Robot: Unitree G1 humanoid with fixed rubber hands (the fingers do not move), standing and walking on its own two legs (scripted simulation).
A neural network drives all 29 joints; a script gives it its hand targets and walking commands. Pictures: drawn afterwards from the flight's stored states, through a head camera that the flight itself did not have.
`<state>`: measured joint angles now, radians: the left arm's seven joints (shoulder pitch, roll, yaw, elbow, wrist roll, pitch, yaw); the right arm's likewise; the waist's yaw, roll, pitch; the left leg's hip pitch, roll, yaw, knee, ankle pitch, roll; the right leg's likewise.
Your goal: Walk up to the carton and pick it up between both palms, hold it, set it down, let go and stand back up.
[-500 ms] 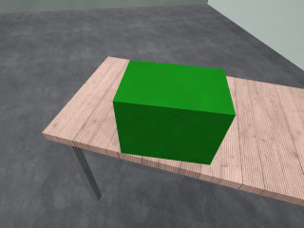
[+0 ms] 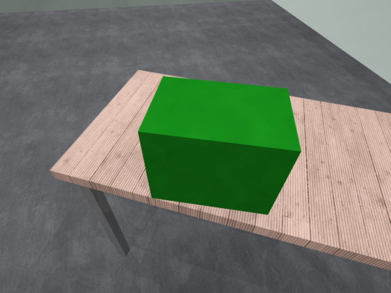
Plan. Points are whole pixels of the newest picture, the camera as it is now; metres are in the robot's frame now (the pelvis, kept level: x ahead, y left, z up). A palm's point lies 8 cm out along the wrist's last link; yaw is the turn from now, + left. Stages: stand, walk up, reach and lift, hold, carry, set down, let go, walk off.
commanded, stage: stand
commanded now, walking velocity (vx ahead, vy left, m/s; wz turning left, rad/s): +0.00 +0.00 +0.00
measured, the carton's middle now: (216, 146) +0.45 -0.03 +0.06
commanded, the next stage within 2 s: none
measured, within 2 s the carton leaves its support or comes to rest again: neither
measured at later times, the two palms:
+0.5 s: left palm out of the picture -0.03 +0.19 -0.15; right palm out of the picture +0.00 -0.21 -0.15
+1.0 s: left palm out of the picture -0.03 +0.17 -0.15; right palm out of the picture +0.01 -0.23 -0.15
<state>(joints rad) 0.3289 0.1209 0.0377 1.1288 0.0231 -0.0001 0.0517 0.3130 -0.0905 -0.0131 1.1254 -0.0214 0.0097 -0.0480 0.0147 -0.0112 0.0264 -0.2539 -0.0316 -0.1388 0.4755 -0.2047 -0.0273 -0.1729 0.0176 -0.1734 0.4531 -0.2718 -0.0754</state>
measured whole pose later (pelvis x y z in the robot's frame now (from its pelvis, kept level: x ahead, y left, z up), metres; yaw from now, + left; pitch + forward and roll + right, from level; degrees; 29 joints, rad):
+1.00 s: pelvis +0.03 -0.03 +0.00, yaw +1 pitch -2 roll +0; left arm 0.36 0.10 0.02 1.13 0.02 -0.01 0.06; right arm 0.26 -0.09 0.00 1.19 -0.01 0.03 -0.06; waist 0.02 -0.01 0.07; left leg -0.20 0.01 -0.14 0.49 -0.26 -0.07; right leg -0.10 0.05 -0.20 0.45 -0.32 -0.11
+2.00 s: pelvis +0.03 -0.02 +0.00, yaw +1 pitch -2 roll +0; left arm 0.36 0.12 0.01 1.11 0.02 0.00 0.06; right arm 0.26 -0.10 0.00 1.17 -0.01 0.03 -0.06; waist 0.02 -0.01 0.07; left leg -0.20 0.00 -0.11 0.51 -0.27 -0.05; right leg -0.10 0.03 -0.21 0.46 -0.33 -0.09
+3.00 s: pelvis +0.03 +0.01 +0.00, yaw +1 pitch -2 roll +0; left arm 0.35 0.11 0.02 1.11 0.02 0.00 0.06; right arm 0.27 -0.10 -0.01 1.14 -0.01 0.01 -0.05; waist 0.01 -0.02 0.07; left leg -0.20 -0.02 -0.07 0.49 -0.25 -0.01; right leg -0.10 -0.02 -0.21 0.45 -0.32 -0.05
